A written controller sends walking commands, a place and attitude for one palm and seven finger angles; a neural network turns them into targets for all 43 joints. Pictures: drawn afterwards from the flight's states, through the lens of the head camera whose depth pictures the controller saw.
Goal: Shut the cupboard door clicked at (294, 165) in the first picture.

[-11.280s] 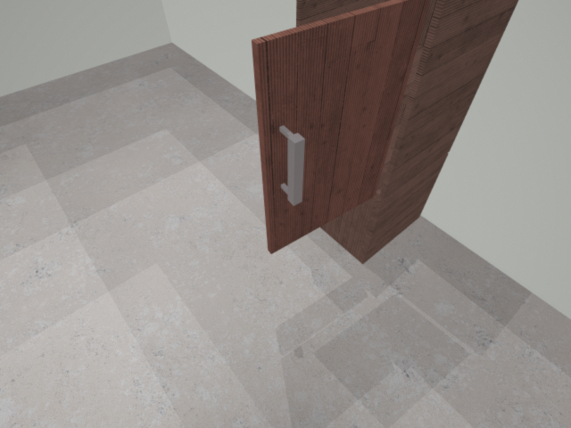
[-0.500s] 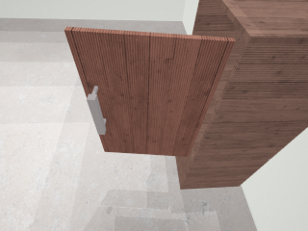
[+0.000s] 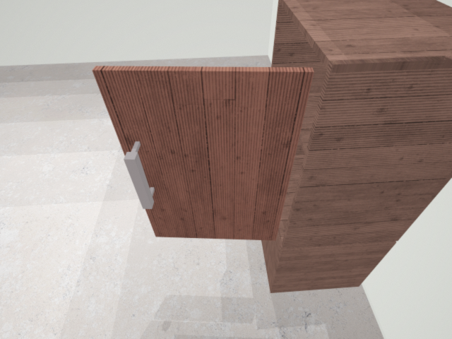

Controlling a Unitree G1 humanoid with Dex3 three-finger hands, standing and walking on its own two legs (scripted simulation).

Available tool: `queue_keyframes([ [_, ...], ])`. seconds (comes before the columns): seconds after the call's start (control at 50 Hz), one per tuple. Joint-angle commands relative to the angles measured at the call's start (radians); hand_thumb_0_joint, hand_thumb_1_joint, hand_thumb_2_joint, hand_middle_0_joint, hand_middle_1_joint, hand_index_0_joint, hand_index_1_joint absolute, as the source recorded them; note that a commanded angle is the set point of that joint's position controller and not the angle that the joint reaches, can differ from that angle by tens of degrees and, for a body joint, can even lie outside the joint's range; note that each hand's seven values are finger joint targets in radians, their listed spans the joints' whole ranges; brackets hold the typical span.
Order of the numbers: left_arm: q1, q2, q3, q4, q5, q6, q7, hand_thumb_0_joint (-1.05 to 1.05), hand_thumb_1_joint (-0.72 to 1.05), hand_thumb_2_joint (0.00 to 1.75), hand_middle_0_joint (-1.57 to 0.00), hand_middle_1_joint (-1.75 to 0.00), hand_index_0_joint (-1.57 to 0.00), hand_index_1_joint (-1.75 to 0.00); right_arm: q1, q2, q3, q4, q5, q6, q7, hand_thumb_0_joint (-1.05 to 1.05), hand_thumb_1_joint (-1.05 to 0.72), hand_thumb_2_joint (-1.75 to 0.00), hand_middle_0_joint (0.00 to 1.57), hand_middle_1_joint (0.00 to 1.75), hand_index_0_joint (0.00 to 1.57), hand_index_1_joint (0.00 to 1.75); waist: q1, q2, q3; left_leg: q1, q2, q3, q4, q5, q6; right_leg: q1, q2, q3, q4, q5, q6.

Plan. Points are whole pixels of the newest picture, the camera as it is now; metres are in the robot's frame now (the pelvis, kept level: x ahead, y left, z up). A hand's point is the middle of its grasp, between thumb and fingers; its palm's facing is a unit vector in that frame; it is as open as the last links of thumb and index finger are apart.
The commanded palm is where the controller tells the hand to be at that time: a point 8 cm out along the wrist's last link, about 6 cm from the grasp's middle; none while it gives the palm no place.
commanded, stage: come to a stop and stand still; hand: left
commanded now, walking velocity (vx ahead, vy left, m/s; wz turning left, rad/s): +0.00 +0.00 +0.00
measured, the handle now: (142, 176) +0.48 +0.23 -0.01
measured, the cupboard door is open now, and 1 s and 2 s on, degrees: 84 84 84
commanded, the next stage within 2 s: look again from close up in 0.70 s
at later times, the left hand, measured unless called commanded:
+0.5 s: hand out of the picture -0.01 +0.13 -0.17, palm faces +0.00 -0.98 -0.17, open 7.4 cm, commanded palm none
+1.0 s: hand out of the picture +0.01 +0.13 -0.17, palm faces +0.03 -0.98 -0.17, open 7.4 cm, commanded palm none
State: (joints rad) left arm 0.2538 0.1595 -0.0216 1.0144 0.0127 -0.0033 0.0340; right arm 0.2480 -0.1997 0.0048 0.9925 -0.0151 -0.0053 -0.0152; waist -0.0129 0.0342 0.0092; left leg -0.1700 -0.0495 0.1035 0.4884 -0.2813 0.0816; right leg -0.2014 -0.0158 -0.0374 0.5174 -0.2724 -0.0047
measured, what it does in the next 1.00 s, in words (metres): stands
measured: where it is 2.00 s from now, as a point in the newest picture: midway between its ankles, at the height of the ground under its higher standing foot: outside the picture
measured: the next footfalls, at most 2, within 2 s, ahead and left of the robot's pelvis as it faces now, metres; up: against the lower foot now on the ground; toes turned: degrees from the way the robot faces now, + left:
none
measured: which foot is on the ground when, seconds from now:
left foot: down 0.00-1.00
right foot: down 0.00-1.00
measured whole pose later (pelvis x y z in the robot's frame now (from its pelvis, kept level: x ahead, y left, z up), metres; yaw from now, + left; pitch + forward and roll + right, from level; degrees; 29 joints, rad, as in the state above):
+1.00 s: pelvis +0.03 -0.03 +0.01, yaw +1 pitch -1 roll +0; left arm 0.30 0.14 -0.02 1.12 0.01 -0.02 0.03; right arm 0.27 -0.14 0.02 1.16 -0.01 -0.02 -0.03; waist 0.00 -0.01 0.03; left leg -0.12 -0.02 0.07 0.39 -0.26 0.03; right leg -0.15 0.02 -0.06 0.42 -0.26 -0.05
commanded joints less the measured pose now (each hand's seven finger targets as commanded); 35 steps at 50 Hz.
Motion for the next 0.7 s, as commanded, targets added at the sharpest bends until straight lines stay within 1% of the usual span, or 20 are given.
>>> queue_keyframes([
  [0.0,0.038,0.126,0.018,-0.045,0.001,-0.024,0.001,0.00,0.90,0.90,-0.20,-0.30,-0.20,-0.30,0.040,-0.095,-0.013,-0.032,-0.001,-0.017,0.002,0.00,-0.90,-0.90,0.20,0.30,0.20,0.30,-0.002,-0.066,0.119,-0.072,0.135,-0.168,-0.179,-0.054,-0.026,-0.089,-0.086,0.148,-0.173,-0.078,-0.061],
  [0.04,0.050,0.130,0.018,-0.042,0.000,-0.027,0.000,0.00,0.90,0.90,-0.20,-0.30,-0.20,-0.30,0.049,-0.096,-0.011,-0.024,-0.001,-0.016,0.004,0.00,-0.90,-0.90,0.20,0.30,0.20,0.30,-0.003,-0.090,0.099,-0.055,0.126,-0.155,-0.165,-0.045,-0.030,-0.092,-0.094,0.164,-0.196,-0.112,-0.059],
  [0.08,0.055,0.128,0.017,-0.034,-0.002,-0.030,-0.001,0.00,0.90,0.90,-0.20,-0.30,-0.20,-0.30,0.058,-0.091,-0.006,-0.008,0.000,-0.018,0.004,0.00,-0.90,-0.90,0.20,0.30,0.20,0.30,-0.006,-0.079,0.091,-0.036,0.128,-0.151,-0.164,-0.024,-0.031,-0.099,-0.096,0.169,-0.207,-0.109,-0.059],
  [0.1,0.059,0.131,0.017,-0.031,-0.002,-0.031,-0.001,0.00,0.90,0.90,-0.20,-0.30,-0.20,-0.30,0.059,-0.084,-0.006,0.001,0.000,-0.019,0.004,0.00,-0.90,-0.90,0.20,0.30,0.20,0.30,-0.004,-0.061,0.087,-0.031,0.127,-0.146,-0.169,-0.016,-0.031,-0.093,-0.096,0.162,-0.209,-0.097,-0.060],
  [0.12,0.064,0.128,0.017,-0.026,-0.003,-0.033,0.000,0.00,0.90,0.90,-0.20,-0.30,-0.20,-0.30,0.060,-0.084,-0.004,0.006,0.000,-0.019,0.004,0.00,-0.90,-0.90,0.20,0.30,0.20,0.30,-0.001,-0.064,0.085,-0.036,0.128,-0.145,-0.165,-0.009,-0.032,-0.084,-0.099,0.168,-0.212,-0.088,-0.060],
  [0.14,0.066,0.129,0.016,-0.020,-0.004,-0.035,-0.001,0.00,0.90,0.90,-0.20,-0.30,-0.20,-0.30,0.065,-0.084,-0.002,0.014,0.001,-0.021,0.003,0.00,-0.90,-0.90,0.20,0.30,0.20,0.30,-0.003,-0.065,0.072,-0.032,0.129,-0.146,-0.164,0.005,-0.034,-0.073,-0.099,0.170,-0.209,-0.071,-0.061],
  [0.18,0.074,0.125,0.013,-0.006,-0.005,-0.036,-0.001,0.00,0.90,0.90,-0.20,-0.30,-0.20,-0.30,0.071,-0.080,0.002,0.033,0.002,-0.022,0.003,0.00,-0.90,-0.90,0.20,0.30,0.20,0.30,0.000,-0.066,0.070,-0.027,0.132,-0.144,-0.168,0.015,-0.036,-0.063,-0.100,0.164,-0.210,-0.052,-0.058],
  [0.2,0.076,0.120,0.014,0.001,-0.005,-0.035,-0.001,0.00,0.90,0.90,-0.20,-0.30,-0.20,-0.30,0.075,-0.070,0.003,0.044,0.003,-0.023,0.002,0.00,-0.90,-0.90,0.20,0.30,0.20,0.30,0.001,-0.048,0.079,-0.031,0.134,-0.143,-0.178,0.016,-0.035,-0.062,-0.097,0.154,-0.208,-0.042,-0.059],
  [0.22,0.084,0.117,0.011,0.009,-0.005,-0.036,0.000,0.00,0.90,0.90,-0.20,-0.30,-0.20,-0.30,0.074,-0.070,0.004,0.053,0.003,-0.023,0.001,0.00,-0.90,-0.90,0.20,0.30,0.20,0.30,0.005,-0.044,0.082,-0.035,0.133,-0.145,-0.174,0.021,-0.036,-0.056,-0.098,0.159,-0.207,-0.031,-0.059],
  [0.28,0.095,0.111,0.009,0.035,-0.007,-0.039,0.001,0.00,0.90,0.90,-0.20,-0.30,-0.20,-0.30,0.091,-0.062,0.008,0.080,0.005,-0.027,-0.001,0.00,-0.90,-0.90,0.20,0.30,0.20,0.30,0.006,-0.065,0.060,-0.026,0.137,-0.141,-0.171,0.058,-0.039,-0.024,-0.101,0.154,-0.202,0.021,-0.059],
  [0.3,0.096,0.108,0.009,0.039,-0.007,-0.039,0.001,0.00,0.90,0.90,-0.20,-0.30,-0.20,-0.30,0.096,-0.054,0.009,0.091,0.005,-0.027,-0.002,0.00,-0.90,-0.90,0.20,0.30,0.20,0.30,0.008,-0.057,0.061,-0.027,0.138,-0.139,-0.175,0.065,-0.038,-0.015,-0.100,0.144,-0.201,0.036,-0.059],
  [0.34,0.105,0.102,0.007,0.052,-0.008,-0.039,0.003,0.00,0.90,0.90,-0.20,-0.30,-0.20,-0.30,0.099,-0.052,0.011,0.106,0.006,-0.030,-0.004,0.00,-0.90,-0.90,0.20,0.30,0.20,0.30,0.011,-0.044,0.054,-0.025,0.140,-0.138,-0.170,0.087,-0.039,0.000,-0.103,0.143,-0.191,0.076,-0.058],
  [0.38,0.111,0.098,0.006,0.064,-0.009,-0.041,0.004,0.00,0.90,0.90,-0.20,-0.30,-0.20,-0.30,0.107,-0.047,0.013,0.120,0.007,-0.031,-0.006,0.00,-0.90,-0.90,0.20,0.30,0.20,0.30,0.012,-0.051,0.038,-0.019,0.142,-0.137,-0.164,0.111,-0.042,0.022,-0.104,0.139,-0.184,0.121,-0.059],
  [0.42,0.112,0.092,0.006,0.069,-0.009,-0.039,0.005,0.00,0.90,0.90,-0.20,-0.30,-0.20,-0.30,0.109,-0.041,0.013,0.131,0.008,-0.032,-0.009,0.00,-0.90,-0.90,0.20,0.30,0.20,0.30,0.015,-0.047,0.053,-0.026,0.144,-0.137,-0.166,0.119,-0.042,0.027,-0.103,0.127,-0.178,0.140,-0.057],
  [0.44,0.116,0.088,0.006,0.073,-0.009,-0.040,0.007,0.00,0.90,0.90,-0.20,-0.30,-0.20,-0.30,0.113,-0.036,0.012,0.136,0.007,-0.032,-0.010,0.00,-0.90,-0.90,0.20,0.30,0.20,0.30,0.014,-0.048,0.049,-0.021,0.145,-0.137,-0.166,0.127,-0.042,0.029,-0.103,0.127,-0.175,0.151,-0.058],
  [0.52,0.116,0.079,0.006,0.081,-0.008,-0.037,0.008,0.00,0.90,0.90,-0.20,-0.30,-0.20,-0.30,0.117,-0.025,0.013,0.149,0.008,-0.031,-0.013,0.00,-0.90,-0.90,0.20,0.30,0.20,0.30,0.016,-0.031,0.075,-0.029,0.148,-0.137,-0.167,0.134,-0.043,0.026,-0.100,0.118,-0.174,0.156,-0.057],
  [0.54,0.122,0.076,0.006,0.083,-0.008,-0.037,0.009,0.00,0.90,0.90,-0.20,-0.30,-0.20,-0.30,0.119,-0.021,0.013,0.149,0.008,-0.032,-0.014,0.00,-0.90,-0.90,0.20,0.30,0.20,0.30,0.017,-0.044,0.064,-0.023,0.147,-0.137,-0.165,0.141,-0.041,0.032,-0.102,0.120,-0.174,0.169,-0.057],
  [0.56,0.122,0.073,0.007,0.086,-0.009,-0.037,0.009,0.00,0.90,0.90,-0.20,-0.30,-0.20,-0.30,0.120,-0.021,0.011,0.151,0.007,-0.031,-0.015,0.00,-0.90,-0.90,0.20,0.30,0.20,0.30,0.016,-0.036,0.064,-0.019,0.148,-0.136,-0.164,0.142,-0.043,0.032,-0.102,0.119,-0.174,0.171,-0.057],
  [0.62,0.123,0.068,0.007,0.086,-0.008,-0.036,0.010,0.00,0.90,0.90,-0.20,-0.30,-0.20,-0.30,0.116,-0.016,0.010,0.152,0.008,-0.031,-0.017,0.00,-0.90,-0.90,0.20,0.30,0.20,0.30,0.018,-0.038,0.073,-0.018,0.149,-0.137,-0.163,0.153,-0.041,0.031,-0.101,0.116,-0.172,0.188,-0.056],
  [0.68,0.122,0.068,0.008,0.087,-0.007,-0.035,0.010,0.00,0.90,0.90,-0.20,-0.30,-0.20,-0.30,0.113,-0.013,0.009,0.152,0.007,-0.030,-0.018,0.00,-0.90,-0.90,0.20,0.30,0.20,0.30,0.016,-0.035,0.068,-0.007,0.151,-0.135,-0.163,0.158,-0.042,0.031,-0.100,0.116,-0.173,0.196,-0.055],
])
